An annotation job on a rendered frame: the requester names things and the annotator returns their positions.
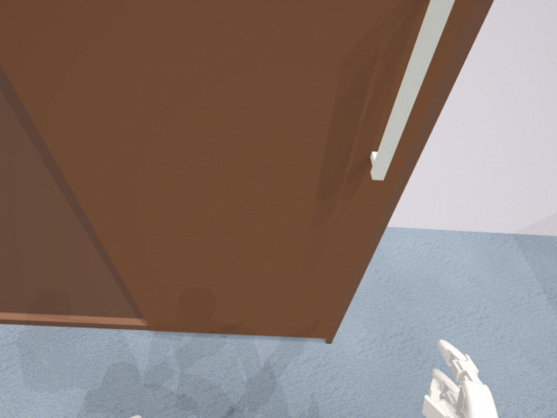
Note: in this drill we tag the right robot hand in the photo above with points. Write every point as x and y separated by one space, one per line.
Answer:
470 400

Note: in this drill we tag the handle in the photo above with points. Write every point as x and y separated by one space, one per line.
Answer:
429 35

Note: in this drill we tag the wardrobe door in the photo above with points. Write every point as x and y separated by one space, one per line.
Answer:
221 148
51 259

